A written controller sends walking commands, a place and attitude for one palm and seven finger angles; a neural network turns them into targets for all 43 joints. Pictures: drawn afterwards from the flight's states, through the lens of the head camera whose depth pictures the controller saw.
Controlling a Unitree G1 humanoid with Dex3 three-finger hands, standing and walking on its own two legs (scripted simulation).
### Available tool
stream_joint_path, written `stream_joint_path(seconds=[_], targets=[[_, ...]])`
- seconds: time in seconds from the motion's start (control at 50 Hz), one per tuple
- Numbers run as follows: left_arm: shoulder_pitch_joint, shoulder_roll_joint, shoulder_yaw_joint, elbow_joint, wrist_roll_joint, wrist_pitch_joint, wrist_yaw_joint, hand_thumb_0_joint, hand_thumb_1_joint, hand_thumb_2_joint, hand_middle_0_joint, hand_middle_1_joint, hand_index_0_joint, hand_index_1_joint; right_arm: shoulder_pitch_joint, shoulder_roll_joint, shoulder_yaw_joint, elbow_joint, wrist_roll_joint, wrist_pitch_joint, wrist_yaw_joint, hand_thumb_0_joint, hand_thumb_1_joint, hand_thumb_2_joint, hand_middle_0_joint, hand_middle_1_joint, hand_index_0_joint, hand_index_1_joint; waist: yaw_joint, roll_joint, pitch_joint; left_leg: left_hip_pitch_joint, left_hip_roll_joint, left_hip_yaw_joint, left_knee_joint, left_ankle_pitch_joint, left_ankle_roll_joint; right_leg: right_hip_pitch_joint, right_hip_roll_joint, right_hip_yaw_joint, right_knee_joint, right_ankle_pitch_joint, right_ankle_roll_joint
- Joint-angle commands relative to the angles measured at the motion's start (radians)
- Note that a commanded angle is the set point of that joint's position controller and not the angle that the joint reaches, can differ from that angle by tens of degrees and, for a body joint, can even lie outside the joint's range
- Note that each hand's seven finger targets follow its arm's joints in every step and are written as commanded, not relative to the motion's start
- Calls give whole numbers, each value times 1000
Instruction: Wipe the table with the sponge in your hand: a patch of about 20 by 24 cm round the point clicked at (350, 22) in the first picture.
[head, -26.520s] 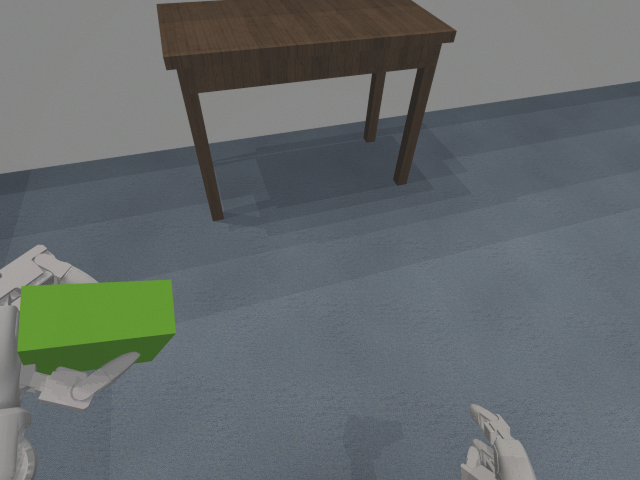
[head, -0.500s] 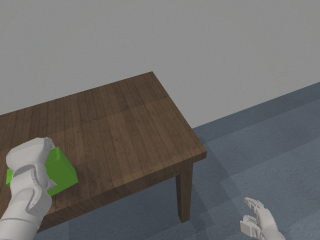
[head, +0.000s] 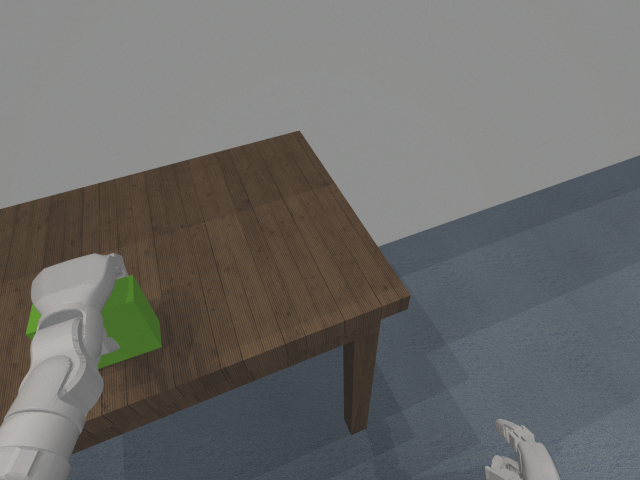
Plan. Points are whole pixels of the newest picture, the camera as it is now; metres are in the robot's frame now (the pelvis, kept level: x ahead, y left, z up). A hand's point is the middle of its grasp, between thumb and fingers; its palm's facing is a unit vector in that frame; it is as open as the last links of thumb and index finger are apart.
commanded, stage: wipe forward along the first lane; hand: left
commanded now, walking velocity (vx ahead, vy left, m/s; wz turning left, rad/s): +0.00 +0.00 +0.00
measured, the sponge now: (106, 334) +0.28 +0.34 +0.01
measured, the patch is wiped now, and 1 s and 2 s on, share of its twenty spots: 0.00 0.00 0.05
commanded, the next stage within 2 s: slide across to the middle lane in 1.36 s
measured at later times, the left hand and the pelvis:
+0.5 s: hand (104, 278) +0.34 +0.35 +0.05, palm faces -0.10 -0.01 -1.00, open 9.3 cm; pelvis +0.01 +0.00 -0.01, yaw +0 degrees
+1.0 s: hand (96, 259) +0.37 +0.38 +0.05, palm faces -0.11 +0.02 -0.99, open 9.3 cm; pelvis -0.01 +0.00 -0.02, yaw -1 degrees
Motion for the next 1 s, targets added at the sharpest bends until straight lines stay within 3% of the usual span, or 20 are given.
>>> stream_joint_path(seconds=[0.0,0.1,0.2,0.24,0.26,0.28,0.36,0.38,0.44,0.46,0.48,0.56,0.64,0.66,0.68,0.7,0.78,0.86,0.88,0.98], targets=[[-379,313,140,-149,60,-93,76,0,100,1300,-1200,-1600,-1200,-1600,-83,-131,-56,-123,-7,-62,-14,0,-900,-900,200,300,200,300,-20,20,-220,43,-15,1,-28,249,23,61,17,13,-30,241,-36],[-421,299,128,-60,52,-95,98,0,100,1300,-1200,-1600,-1200,-1600,-55,-143,-64,-113,2,-60,-6,0,-900,-900,200,300,200,300,-22,7,-230,15,-11,-4,-24,253,9,37,17,4,-15,238,-39],[-408,325,158,-20,57,-105,119,0,100,1300,-1200,-1600,-1200,-1600,-31,-149,-74,-112,1,-55,0,0,-900,-900,200,300,200,300,-13,-29,-332,16,-7,0,5,336,12,88,12,10,13,337,-36],[-409,308,142,19,61,-100,122,0,100,1300,-1200,-1600,-1200,-1600,-21,-151,-76,-107,2,-50,5,0,-900,-900,200,300,200,300,-20,-39,-322,-3,-6,9,12,338,13,83,9,13,16,363,-32],[-383,359,194,46,54,-97,121,0,100,1300,-1200,-1600,-1200,-1600,-30,-157,-74,-108,4,-46,6,0,-900,-900,200,300,200,300,-6,-49,-316,-23,-6,5,7,339,14,96,11,22,12,368,-37],[-411,321,152,48,53,-99,120,0,100,1300,-1200,-1600,-1200,-1600,-25,-154,-73,-106,6,-45,6,0,-900,-900,200,300,200,300,-24,-53,-315,-23,-7,11,11,334,15,93,6,16,18,375,-29],[-450,377,182,86,68,-108,117,0,100,1300,-1200,-1600,-1200,-1600,-12,-161,-72,-103,6,-38,9,0,-900,-900,200,300,200,300,-23,-21,-294,-43,-9,6,17,330,17,70,9,21,16,370,-35],[-484,360,157,109,79,-111,118,0,100,1300,-1200,-1600,-1200,-1600,-2,-160,-72,-95,6,-38,9,0,-900,-900,200,300,200,300,-42,-31,-279,-43,-9,10,22,319,20,51,6,15,22,360,-30],[-502,351,138,159,95,-121,117,0,100,1300,-1200,-1600,-1200,-1600,17,-161,-74,-91,6,-34,13,0,-900,-900,200,300,200,300,-46,-27,-261,-57,-10,11,31,298,19,22,8,7,23,337,-32],[-495,397,181,183,95,-126,114,0,100,1300,-1200,-1600,-1200,-1600,18,-164,-73,-91,7,-30,13,0,-900,-900,200,300,200,300,-31,-22,-264,-74,-11,5,26,292,18,27,10,16,19,325,-38],[-531,361,141,199,96,-133,114,0,100,1300,-1200,-1600,-1200,-1600,27,-160,-72,-89,8,-30,12,0,-900,-900,200,300,200,300,-53,-39,-266,-72,-9,13,30,276,22,17,6,11,24,320,-30],[-556,420,183,266,105,-165,114,0,100,1300,-1200,-1600,-1200,-1600,52,-169,-74,-83,7,-22,14,0,-900,-900,200,300,200,300,-43,-40,-289,-102,-9,10,41,268,22,15,7,20,28,326,-35],[-580,411,169,326,123,-199,126,0,100,1300,-1200,-1600,-1200,-1600,85,-170,-82,-77,4,-16,21,0,-900,-900,200,300,200,300,-57,-55,-315,-120,-9,17,68,270,25,-1,7,17,47,342,-28],[-572,447,202,336,125,-207,128,0,100,1300,-1200,-1600,-1200,-1600,86,-173,-82,-78,4,-13,21,0,-900,-900,200,300,200,300,-41,-27,-329,-127,-9,15,67,279,23,4,7,25,47,344,-36],[-602,411,164,358,125,-215,132,0,100,1300,-1200,-1600,-1200,-1600,98,-168,-81,-74,6,-13,23,0,-900,-900,200,300,200,300,-66,-44,-315,-128,-6,17,72,267,25,-18,6,15,52,331,-28],[-590,443,194,388,131,-220,138,0,100,1300,-1200,-1600,-1200,-1600,110,-174,-84,-67,4,-10,25,0,-900,-900,200,300,200,300,-56,-51,-307,-143,-7,15,78,259,24,-24,9,14,56,323,-30],[-669,464,179,471,154,-234,154,0,100,1300,-1200,-1600,-1200,-1600,133,-181,-82,-60,8,-6,28,0,-900,-900,200,300,200,300,-80,-57,-272,-191,-8,15,86,192,28,-80,10,16,56,255,-28],[-708,529,214,501,167,-252,168,0,100,1300,-1200,-1600,-1200,-1600,154,-189,-83,-57,6,3,33,0,-900,-900,200,300,200,300,-69,-32,-323,-218,-7,10,101,190,27,-80,13,26,68,257,-34],[-721,500,184,518,167,-254,172,0,100,1300,-1200,-1600,-1200,-1600,164,-183,-85,-56,9,4,34,0,-900,-900,200,300,200,300,-86,-42,-333,-218,-8,15,110,182,30,-83,13,25,73,253,-28],[-803,539,177,583,162,-256,175,0,100,1300,-1200,-1600,-1200,-1600,191,-189,-80,-47,14,4,35,0,-900,-900,200,300,200,300,-108,-35,-331,-250,-5,9,115,130,32,-114,15,25,73,199,-23]])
